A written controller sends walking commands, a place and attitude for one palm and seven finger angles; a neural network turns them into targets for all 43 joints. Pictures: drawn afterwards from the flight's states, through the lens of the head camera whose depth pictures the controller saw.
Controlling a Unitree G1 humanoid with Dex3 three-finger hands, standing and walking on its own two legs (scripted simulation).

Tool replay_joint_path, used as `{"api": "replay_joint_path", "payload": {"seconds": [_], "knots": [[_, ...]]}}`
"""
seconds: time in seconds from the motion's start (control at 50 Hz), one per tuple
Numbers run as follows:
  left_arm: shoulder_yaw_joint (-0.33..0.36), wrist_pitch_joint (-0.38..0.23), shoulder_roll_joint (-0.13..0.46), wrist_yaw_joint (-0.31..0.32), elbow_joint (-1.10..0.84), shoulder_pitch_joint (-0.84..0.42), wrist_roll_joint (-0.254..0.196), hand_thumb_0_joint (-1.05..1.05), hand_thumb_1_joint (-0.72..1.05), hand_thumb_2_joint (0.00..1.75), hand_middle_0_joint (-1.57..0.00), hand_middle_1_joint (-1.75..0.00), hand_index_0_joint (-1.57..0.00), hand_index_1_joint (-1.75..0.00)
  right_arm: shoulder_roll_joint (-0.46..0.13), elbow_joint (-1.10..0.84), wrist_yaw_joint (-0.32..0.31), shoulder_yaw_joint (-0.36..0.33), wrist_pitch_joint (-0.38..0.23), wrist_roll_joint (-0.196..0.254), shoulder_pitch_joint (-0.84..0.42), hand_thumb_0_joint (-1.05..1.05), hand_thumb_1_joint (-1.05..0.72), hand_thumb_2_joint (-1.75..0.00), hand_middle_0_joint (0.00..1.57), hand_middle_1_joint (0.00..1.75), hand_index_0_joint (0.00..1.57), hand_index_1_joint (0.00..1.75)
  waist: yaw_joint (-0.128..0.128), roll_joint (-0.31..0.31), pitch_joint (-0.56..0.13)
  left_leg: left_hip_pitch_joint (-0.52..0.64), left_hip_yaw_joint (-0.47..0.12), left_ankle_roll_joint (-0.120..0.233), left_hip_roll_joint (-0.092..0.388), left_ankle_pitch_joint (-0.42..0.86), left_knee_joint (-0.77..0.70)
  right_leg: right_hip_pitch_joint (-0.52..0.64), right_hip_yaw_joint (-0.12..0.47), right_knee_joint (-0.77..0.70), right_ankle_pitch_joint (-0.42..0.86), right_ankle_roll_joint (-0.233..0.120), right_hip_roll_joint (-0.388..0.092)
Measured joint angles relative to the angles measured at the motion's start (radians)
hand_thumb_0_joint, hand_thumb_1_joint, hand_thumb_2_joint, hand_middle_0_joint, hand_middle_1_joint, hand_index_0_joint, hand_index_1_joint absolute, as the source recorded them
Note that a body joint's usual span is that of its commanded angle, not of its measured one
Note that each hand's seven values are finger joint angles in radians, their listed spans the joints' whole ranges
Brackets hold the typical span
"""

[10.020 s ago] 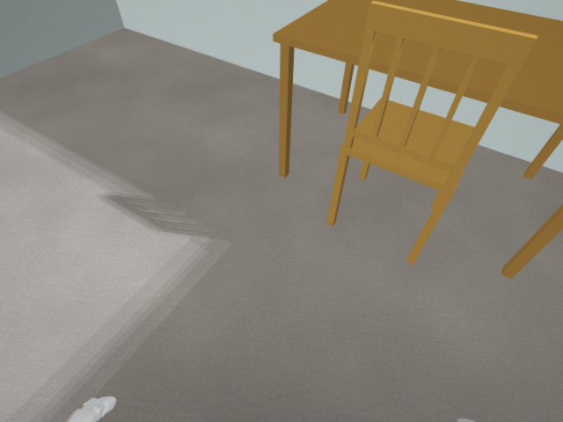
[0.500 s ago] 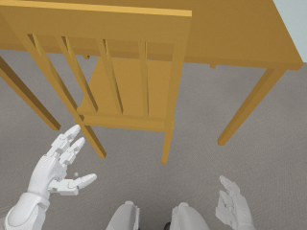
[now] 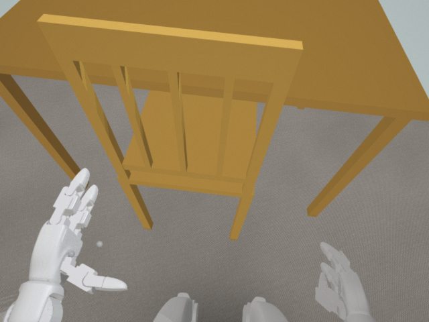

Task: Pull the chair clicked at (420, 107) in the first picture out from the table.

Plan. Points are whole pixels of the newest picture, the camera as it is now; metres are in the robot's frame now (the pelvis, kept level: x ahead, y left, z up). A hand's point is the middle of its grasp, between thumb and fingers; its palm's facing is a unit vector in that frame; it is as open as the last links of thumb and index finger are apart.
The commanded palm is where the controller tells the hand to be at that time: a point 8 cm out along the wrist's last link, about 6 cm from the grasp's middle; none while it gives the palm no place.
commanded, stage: raise the hand toward the chair's back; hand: left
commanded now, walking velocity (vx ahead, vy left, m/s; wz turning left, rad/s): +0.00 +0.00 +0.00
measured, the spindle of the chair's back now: (180, 130) +0.50 +0.11 +0.02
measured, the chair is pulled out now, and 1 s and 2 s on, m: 0.00 0.00 0.00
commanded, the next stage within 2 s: aim the fingers beside a spindle in 0.82 s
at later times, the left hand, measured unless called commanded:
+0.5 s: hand (94, 237) +0.24 +0.21 +0.04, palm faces -0.06 -1.00 -0.05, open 16.9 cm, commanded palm +0.22 +0.27 +0.05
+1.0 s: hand (109, 235) +0.25 +0.19 +0.04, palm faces -0.04 -1.00 -0.06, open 16.9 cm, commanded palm +0.23 +0.25 +0.04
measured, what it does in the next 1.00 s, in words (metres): stands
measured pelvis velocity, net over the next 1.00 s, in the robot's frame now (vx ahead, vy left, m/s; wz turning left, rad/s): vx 0.01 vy -0.01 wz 0.00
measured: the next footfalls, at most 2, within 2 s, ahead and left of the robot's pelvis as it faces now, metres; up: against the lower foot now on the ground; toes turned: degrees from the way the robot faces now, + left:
none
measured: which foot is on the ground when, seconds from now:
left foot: down 0.00-1.00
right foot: down 0.00-1.00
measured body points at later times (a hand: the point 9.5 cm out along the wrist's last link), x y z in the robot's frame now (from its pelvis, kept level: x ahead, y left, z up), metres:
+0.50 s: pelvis +0.00 +0.01 +0.01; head +0.08 +0.03 +0.45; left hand +0.24 +0.27 +0.05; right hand +0.17 -0.23 -0.07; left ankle +0.01 +0.07 -0.66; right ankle +0.02 -0.11 -0.66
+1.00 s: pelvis +0.01 -0.01 +0.01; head +0.09 -0.01 +0.45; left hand +0.25 +0.25 +0.05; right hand +0.19 -0.25 -0.07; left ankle +0.01 +0.07 -0.66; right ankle +0.02 -0.11 -0.66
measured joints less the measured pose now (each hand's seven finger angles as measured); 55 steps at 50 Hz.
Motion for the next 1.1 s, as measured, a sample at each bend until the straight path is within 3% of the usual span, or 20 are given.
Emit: {"api": "replay_joint_path", "payload": {"seconds": [0.12,0.3,0.46,0.64,0.76,1.1], "knots": [[-0.019,0.071,0.019,-0.041,0.037,-0.018,0.009,-0.01,-0.46,0.32,-0.07,-0.08,-0.07,-0.09,0.003,-0.031,0.0,0.032,0.015,0.001,0.003,0.01,-0.9,-0.89,0.2,0.3,0.21,0.3,0.006,0.009,0.008,0.006,0.002,0.009,-0.004,0.004,-0.008,0.01,0.002,-0.015,0.008,0.01,-0.003],[0.015,0.032,0.026,-0.021,0.01,-0.038,0.001,-0.01,-0.49,0.3,-0.06,-0.08,-0.07,-0.08,-0.004,-0.007,0.004,0.033,0.019,-0.006,0.041,0.01,-0.9,-0.89,0.2,0.3,0.21,0.3,0.005,0.005,0.012,0.014,-0.003,0.012,-0.007,0.005,-0.014,0.024,-0.002,-0.029,0.012,0.016,-0.005],[0.012,0.088,0.043,-0.05,0.042,-0.045,-0.005,-0.01,-0.49,0.3,-0.06,-0.08,-0.06,-0.08,-0.019,-0.001,0.002,0.024,0.026,0.003,0.058,0.01,-0.9,-0.89,0.2,0.3,0.21,0.3,-0.013,0.011,0.019,0.029,0.004,0.012,-0.003,0.014,-0.037,0.034,0.006,-0.05,0.023,0.016,0.0],[0.022,0.03,0.032,-0.018,0.04,-0.038,-0.004,-0.01,-0.5,0.3,-0.06,-0.08,-0.07,-0.08,-0.024,0.004,0.01,0.016,0.014,-0.004,0.063,0.01,-0.9,-0.89,0.2,0.3,0.21,0.3,-0.017,0.006,0.012,0.028,-0.003,0.004,-0.001,0.013,-0.039,0.033,0.0,-0.049,0.019,0.007,0.003],[0.01,0.049,0.033,-0.043,0.057,-0.042,-0.005,-0.01,-0.5,0.3,-0.06,-0.08,-0.06,-0.08,-0.022,0.004,0.008,0.017,0.014,-0.002,0.045,0.01,-0.9,-0.89,0.2,0.3,0.21,0.3,-0.014,0.012,0.014,0.026,-0.005,-0.004,0.003,0.011,-0.036,0.029,-0.002,-0.043,0.014,-0.001,0.007],[0.002,0.026,0.017,-0.055,0.128,-0.113,-0.006,-0.01,-0.5,0.3,-0.06,-0.08,-0.07,-0.08,-0.023,0.018,-0.003,0.024,0.003,-0.002,0.026,0.01,-0.9,-0.89,0.2,0.3,0.21,0.3,-0.01,0.012,0.012,0.005,-0.014,-0.023,0.012,0.004,-0.019,0.002,-0.011,-0.013,-0.002,-0.023,0.014]]}}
